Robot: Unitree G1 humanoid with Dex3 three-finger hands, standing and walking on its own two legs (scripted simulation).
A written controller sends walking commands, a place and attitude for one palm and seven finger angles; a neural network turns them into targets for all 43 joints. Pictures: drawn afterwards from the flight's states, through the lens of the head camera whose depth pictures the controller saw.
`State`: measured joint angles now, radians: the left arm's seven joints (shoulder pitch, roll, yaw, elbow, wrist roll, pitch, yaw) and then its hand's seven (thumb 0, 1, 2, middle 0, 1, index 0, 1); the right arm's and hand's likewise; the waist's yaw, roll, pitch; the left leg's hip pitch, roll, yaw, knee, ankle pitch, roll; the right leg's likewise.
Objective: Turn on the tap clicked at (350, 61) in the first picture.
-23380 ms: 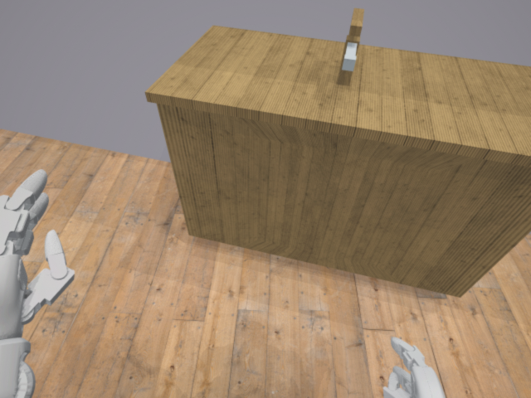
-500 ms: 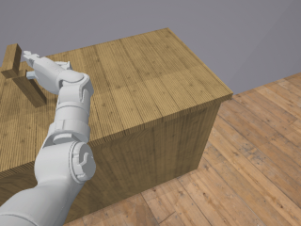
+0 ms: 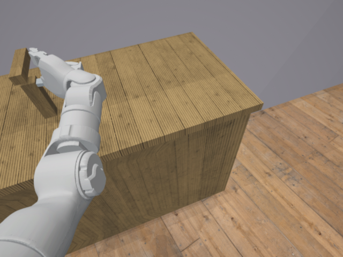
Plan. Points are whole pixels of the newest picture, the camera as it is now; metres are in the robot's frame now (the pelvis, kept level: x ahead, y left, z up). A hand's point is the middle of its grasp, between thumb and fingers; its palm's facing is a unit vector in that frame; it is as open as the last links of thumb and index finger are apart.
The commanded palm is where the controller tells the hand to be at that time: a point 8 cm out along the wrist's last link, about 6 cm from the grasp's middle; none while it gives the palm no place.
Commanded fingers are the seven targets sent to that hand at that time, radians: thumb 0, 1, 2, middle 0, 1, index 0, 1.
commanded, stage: lift the hand up off the lever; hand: left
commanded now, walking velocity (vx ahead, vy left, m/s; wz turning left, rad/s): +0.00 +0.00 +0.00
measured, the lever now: (79, 77) +0.55 +0.25 +0.14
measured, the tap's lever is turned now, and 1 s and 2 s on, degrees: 77 77 77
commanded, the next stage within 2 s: draw the hand back beside the body in 0.60 s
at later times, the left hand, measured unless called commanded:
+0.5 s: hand (78, 63) +0.48 +0.20 +0.23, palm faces +0.81 -0.56 -0.15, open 7.8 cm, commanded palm +0.43 +0.23 +0.22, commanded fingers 0.00 0.90 0.90 -0.15 -0.15 -0.15 -0.15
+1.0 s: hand (82, 89) +0.42 +0.18 +0.20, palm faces +0.37 -0.92 -0.09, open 7.8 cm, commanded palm +0.37 +0.23 +0.21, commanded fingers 0.00 0.90 0.90 -0.17 -0.20 -0.17 -0.20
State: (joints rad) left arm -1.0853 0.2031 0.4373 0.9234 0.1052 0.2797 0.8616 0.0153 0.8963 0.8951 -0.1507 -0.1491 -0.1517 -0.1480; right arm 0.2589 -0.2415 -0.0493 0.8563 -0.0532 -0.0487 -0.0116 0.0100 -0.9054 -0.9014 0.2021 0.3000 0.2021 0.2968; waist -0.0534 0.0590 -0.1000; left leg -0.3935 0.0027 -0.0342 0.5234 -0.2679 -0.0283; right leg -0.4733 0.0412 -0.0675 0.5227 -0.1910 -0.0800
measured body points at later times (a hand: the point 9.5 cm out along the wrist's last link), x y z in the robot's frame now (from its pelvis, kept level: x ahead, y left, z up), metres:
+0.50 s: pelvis +0.00 +0.00 +0.00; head +0.01 -0.03 +0.45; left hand +0.43 +0.22 +0.24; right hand +0.09 -0.25 -0.14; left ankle -0.01 +0.14 -0.73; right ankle +0.04 -0.06 -0.73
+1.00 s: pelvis +0.02 +0.00 +0.01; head +0.00 -0.03 +0.46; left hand +0.40 +0.23 +0.21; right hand +0.12 -0.25 -0.12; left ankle -0.01 +0.14 -0.73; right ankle +0.04 -0.06 -0.73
